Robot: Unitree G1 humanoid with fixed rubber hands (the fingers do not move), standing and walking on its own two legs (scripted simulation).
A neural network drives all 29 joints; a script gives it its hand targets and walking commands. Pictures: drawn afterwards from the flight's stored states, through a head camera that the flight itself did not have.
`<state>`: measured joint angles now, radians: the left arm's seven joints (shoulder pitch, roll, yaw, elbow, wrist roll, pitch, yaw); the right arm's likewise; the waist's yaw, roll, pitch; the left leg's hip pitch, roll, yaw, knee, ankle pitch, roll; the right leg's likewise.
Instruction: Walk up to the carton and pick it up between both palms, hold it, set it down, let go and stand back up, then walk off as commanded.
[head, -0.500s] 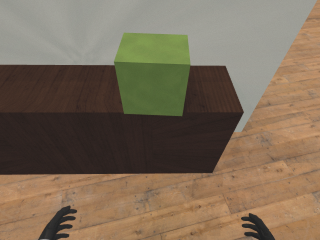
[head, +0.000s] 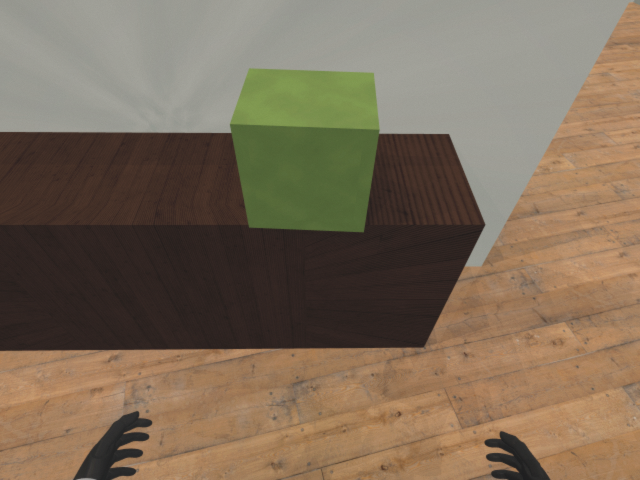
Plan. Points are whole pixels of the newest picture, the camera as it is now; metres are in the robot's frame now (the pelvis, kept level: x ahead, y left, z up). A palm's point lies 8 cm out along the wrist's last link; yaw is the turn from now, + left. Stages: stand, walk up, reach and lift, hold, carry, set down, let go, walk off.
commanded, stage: walk up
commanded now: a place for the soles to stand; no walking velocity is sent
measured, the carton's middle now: (308, 153) +0.72 +0.05 -0.01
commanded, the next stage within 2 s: none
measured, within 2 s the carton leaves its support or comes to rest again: neither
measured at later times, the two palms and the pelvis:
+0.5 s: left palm (9, 454) +0.16 +0.40 -0.07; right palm out of the picture +0.14 -0.23 -0.07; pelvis +0.08 +0.07 +0.00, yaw +1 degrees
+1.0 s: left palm (76, 371) +0.27 +0.36 -0.06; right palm (501, 371) +0.30 -0.26 -0.08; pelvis +0.21 +0.04 +0.00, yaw +1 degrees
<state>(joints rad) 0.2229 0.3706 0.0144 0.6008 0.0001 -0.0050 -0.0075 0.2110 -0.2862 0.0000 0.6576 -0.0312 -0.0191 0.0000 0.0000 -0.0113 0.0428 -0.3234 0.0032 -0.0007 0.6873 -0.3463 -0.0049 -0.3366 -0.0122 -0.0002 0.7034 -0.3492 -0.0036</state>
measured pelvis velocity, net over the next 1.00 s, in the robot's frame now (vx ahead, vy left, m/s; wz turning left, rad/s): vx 0.21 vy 0.04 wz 0.01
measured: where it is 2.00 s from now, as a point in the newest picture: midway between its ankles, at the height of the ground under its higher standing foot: (302, 448)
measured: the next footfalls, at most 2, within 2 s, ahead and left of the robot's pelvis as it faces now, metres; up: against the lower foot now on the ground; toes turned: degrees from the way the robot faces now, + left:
left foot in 0.32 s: +0.16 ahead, +0.17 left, +0.00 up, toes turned +2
right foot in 0.76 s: +0.29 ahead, -0.09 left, +0.00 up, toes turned +1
